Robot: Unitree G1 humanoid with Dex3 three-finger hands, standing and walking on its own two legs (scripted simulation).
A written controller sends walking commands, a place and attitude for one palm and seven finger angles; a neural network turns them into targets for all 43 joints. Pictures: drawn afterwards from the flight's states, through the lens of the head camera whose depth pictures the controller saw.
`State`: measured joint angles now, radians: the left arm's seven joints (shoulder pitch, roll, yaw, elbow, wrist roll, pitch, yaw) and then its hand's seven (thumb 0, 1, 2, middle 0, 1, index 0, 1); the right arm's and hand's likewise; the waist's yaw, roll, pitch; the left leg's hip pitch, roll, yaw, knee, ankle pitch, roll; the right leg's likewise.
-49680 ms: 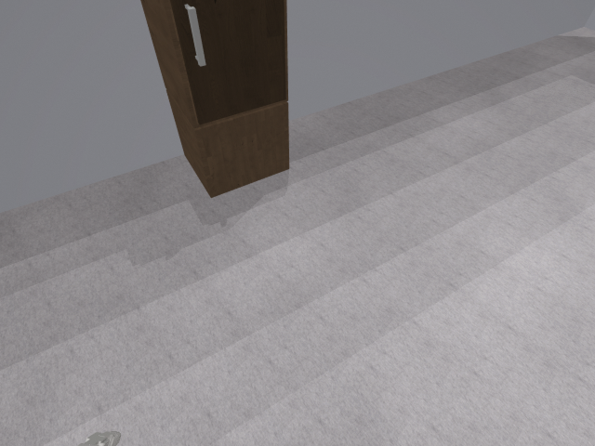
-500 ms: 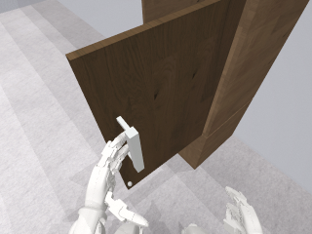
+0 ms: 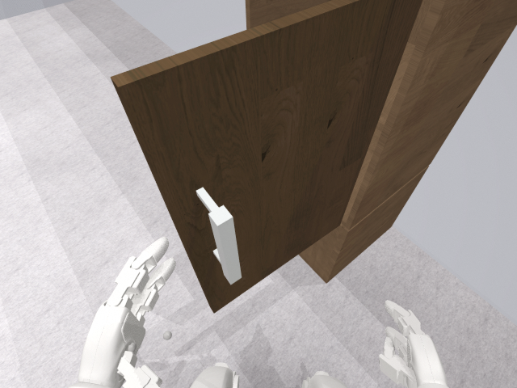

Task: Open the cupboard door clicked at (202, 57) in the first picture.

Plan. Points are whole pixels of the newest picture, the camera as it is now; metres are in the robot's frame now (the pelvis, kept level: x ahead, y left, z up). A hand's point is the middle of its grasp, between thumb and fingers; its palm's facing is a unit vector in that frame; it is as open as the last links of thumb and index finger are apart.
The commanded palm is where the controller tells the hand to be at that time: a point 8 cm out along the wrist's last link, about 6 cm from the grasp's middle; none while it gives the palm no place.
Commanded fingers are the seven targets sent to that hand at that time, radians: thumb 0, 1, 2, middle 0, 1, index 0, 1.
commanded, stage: slide the hand sideways off the handle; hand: left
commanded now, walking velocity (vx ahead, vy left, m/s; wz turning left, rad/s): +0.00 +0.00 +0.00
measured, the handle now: (219, 240) +0.31 +0.08 +0.08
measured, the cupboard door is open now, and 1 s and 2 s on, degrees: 87 87 87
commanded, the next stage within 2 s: draw the hand back to the body in 0.14 s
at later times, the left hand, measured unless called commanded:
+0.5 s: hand (129, 327) +0.18 +0.16 +0.11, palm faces -0.05 -1.00 -0.07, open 16.3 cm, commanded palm +0.15 +0.22 +0.12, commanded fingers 0.00 -0.50 0.30 -0.15 -0.30 -0.15 -0.30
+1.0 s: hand (47, 299) +0.19 +0.23 +0.16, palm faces +0.26 -0.89 -0.36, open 14.3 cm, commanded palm +0.15 +0.28 +0.19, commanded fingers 0.00 0.17 0.58 -0.17 -0.30 -0.17 -0.30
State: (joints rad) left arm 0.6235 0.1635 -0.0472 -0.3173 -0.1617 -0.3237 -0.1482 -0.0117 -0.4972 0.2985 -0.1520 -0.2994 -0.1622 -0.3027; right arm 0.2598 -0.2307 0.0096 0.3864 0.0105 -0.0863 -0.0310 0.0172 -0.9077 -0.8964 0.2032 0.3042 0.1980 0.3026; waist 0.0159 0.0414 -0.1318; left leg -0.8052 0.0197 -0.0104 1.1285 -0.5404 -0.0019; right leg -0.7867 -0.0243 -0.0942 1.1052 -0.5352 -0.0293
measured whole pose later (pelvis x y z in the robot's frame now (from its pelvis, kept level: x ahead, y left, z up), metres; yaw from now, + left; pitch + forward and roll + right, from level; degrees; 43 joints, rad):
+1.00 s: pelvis +0.02 +0.02 +0.06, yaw +0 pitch +1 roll -1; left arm 0.63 0.31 0.13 -0.45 -0.05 -0.01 0.11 -0.01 -0.16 0.44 -0.17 -0.30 -0.17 -0.30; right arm 0.25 -0.22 0.07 0.52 0.01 -0.12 -0.12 0.02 -0.91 -0.90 0.20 0.30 0.20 0.30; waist 0.05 0.06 -0.05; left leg -0.36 0.01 0.01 0.73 -0.40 0.02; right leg -0.33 -0.02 -0.08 0.68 -0.37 0.00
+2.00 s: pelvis +0.02 +0.00 +0.09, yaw -2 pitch -4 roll -1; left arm 0.46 0.34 0.35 -0.39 -0.05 -0.08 0.11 0.02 0.89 0.90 -0.21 -0.30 -0.22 -0.30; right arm 0.18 -0.23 0.02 0.65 0.00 -0.10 -0.08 0.02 -0.91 -0.90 0.20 0.30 0.20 0.30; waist 0.07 0.07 0.03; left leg -0.08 0.02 0.03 0.41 -0.26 0.00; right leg -0.07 0.01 -0.06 0.37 -0.23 -0.02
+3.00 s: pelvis -0.12 +0.04 +0.06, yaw +4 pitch -1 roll -2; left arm 0.49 0.42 0.45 -0.57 0.00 -0.23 0.15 0.01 0.89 0.90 -0.21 -0.30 -0.22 -0.30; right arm 0.14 -0.21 -0.02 0.61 -0.01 -0.10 -0.07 0.02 -0.91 -0.90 0.21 0.30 0.20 0.30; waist 0.00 -0.02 0.10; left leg -0.45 0.00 0.04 0.65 -0.15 0.05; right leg -0.50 0.05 0.08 0.79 -0.29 0.03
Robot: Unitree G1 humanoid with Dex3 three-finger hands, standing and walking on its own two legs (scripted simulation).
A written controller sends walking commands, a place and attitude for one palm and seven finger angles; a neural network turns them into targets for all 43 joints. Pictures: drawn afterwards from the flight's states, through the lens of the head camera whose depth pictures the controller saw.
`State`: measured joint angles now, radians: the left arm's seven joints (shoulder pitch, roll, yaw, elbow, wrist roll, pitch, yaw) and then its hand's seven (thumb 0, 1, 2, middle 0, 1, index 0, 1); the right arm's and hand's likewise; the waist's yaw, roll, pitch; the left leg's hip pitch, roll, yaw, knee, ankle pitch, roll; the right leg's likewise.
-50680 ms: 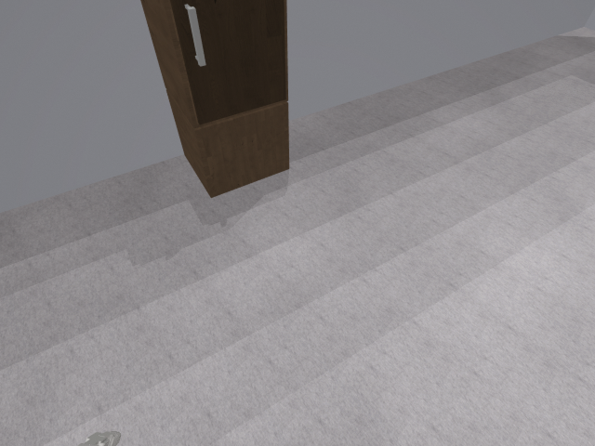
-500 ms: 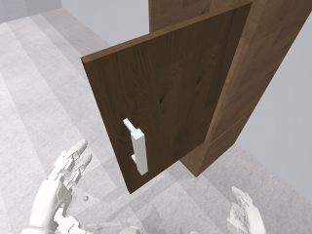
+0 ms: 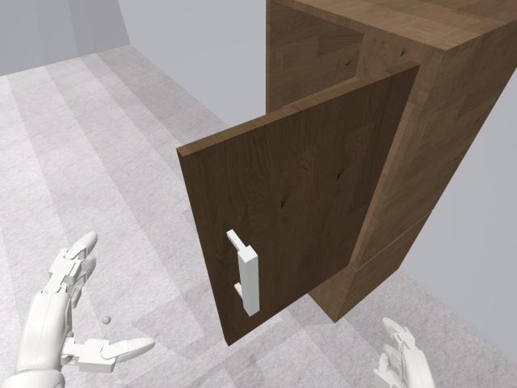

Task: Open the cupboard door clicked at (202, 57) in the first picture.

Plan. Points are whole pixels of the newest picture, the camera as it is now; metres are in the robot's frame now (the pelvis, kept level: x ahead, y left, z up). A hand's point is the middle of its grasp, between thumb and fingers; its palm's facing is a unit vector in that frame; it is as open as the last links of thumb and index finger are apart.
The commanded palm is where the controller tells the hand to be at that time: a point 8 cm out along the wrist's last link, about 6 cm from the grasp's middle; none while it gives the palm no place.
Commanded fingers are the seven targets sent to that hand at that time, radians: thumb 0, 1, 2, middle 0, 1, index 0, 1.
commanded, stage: draw the hand back to the body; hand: left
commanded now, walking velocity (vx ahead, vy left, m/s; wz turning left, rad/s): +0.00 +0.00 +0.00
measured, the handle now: (243, 275) +0.29 +0.06 +0.02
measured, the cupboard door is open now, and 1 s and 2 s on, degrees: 87 87 87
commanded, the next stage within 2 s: step back with the hand held close in 0.82 s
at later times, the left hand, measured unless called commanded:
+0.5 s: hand (55, 252) +0.21 +0.26 +0.18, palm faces +0.45 -0.79 -0.43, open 8.4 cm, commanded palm +0.16 +0.29 +0.19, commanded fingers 0.00 0.90 0.90 -0.20 -0.30 -0.20 -0.30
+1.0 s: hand (63, 259) +0.20 +0.24 +0.18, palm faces +0.43 -0.80 -0.42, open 7.4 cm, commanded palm +0.15 +0.28 +0.20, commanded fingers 0.00 0.90 0.90 -0.20 -0.30 -0.20 -0.30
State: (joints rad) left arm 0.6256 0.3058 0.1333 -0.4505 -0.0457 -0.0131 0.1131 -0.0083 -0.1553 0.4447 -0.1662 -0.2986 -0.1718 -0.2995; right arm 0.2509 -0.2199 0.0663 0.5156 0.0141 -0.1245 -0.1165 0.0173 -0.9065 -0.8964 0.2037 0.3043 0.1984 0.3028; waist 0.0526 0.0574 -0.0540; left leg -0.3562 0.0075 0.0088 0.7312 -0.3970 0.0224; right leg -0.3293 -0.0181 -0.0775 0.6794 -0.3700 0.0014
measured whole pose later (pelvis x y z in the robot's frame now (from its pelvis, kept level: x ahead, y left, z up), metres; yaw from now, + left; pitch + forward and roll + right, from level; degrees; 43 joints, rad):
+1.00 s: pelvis +0.01 -0.02 +0.03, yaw -1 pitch -4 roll -1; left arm 0.46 0.34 0.35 -0.39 -0.05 -0.08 0.11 0.02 0.89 0.90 -0.21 -0.30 -0.22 -0.30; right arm 0.18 -0.23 0.02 0.65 0.00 -0.10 -0.08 0.02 -0.91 -0.90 0.20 0.30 0.20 0.30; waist 0.07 0.07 0.03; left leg -0.08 0.02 0.03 0.41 -0.26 0.00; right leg -0.07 0.01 -0.06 0.37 -0.23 -0.02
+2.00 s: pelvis -0.13 +0.02 +0.00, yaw +4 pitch -1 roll -2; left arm 0.49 0.42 0.45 -0.57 0.00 -0.23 0.15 0.01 0.89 0.90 -0.21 -0.30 -0.22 -0.30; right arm 0.14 -0.21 -0.02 0.61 -0.01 -0.10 -0.07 0.02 -0.91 -0.90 0.21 0.30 0.20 0.30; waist 0.00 -0.02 0.10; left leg -0.45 0.00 0.04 0.65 -0.15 0.05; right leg -0.50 0.05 0.08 0.79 -0.29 0.03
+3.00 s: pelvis -0.29 -0.02 +0.02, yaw -6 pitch -1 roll -1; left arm 0.54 0.39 0.39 -0.42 -0.03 -0.19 0.14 0.02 0.89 0.90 -0.21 -0.30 -0.21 -0.30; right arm 0.21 -0.19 0.03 0.65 -0.01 -0.14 -0.08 0.02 -0.91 -0.90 0.20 0.30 0.20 0.30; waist -0.01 0.01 0.01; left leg -0.29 0.01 -0.01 0.47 -0.16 0.00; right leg -0.15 0.04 -0.02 0.45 -0.28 -0.03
